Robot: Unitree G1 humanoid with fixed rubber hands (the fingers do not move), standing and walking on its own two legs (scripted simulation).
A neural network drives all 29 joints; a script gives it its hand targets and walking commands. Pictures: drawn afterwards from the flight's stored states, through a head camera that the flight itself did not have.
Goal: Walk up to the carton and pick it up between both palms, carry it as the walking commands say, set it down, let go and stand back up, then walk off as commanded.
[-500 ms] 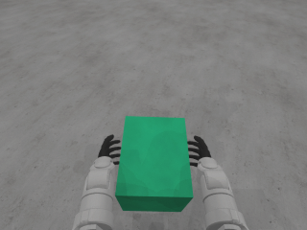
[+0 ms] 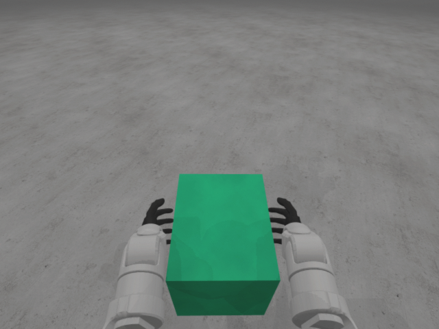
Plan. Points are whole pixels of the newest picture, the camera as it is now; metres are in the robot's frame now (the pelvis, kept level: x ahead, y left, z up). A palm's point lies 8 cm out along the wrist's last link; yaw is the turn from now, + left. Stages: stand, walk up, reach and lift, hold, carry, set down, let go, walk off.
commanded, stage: reach and lift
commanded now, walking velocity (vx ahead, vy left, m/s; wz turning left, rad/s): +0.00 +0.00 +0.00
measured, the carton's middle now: (220, 243) +0.34 +0.02 -0.02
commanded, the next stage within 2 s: hold in 0.98 s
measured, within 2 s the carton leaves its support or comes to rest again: neither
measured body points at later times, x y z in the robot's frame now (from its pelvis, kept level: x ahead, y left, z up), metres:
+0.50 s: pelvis +0.00 +0.01 +0.00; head -0.06 +0.01 +0.45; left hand +0.32 +0.14 +0.05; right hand +0.31 -0.14 +0.05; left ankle +0.03 +0.13 -0.74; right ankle +0.01 -0.11 -0.74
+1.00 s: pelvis +0.01 +0.01 +0.00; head -0.06 +0.01 +0.45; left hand +0.31 +0.14 +0.05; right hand +0.30 -0.14 +0.05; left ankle +0.03 +0.13 -0.74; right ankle +0.01 -0.11 -0.74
